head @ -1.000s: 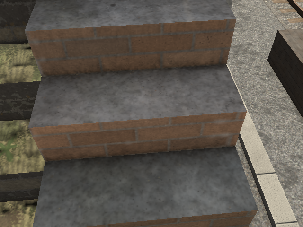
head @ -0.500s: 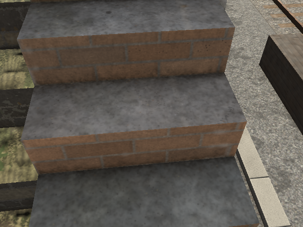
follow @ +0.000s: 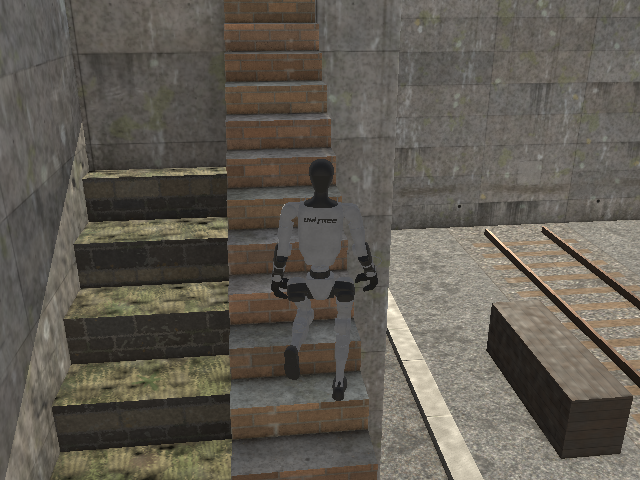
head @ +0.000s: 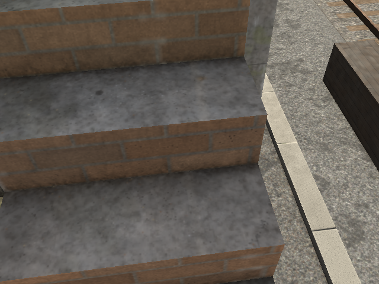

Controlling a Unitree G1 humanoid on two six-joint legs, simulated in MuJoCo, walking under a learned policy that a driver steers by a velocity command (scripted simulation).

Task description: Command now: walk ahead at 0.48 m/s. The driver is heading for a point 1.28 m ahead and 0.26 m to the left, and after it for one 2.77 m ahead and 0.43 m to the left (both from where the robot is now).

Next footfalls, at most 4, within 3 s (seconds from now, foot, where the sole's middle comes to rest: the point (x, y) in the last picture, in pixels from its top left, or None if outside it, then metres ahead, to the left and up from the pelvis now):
0.30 left None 0.26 0.11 -0.51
0.62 right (248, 277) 0.36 -0.09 -0.29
0.84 right None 0.31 -0.12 -0.51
1.14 left None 0.25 0.05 -0.48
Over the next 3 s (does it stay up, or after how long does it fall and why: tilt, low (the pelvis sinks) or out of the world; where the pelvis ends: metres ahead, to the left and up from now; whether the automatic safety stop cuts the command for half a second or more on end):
falls after 1.60 s (tilt)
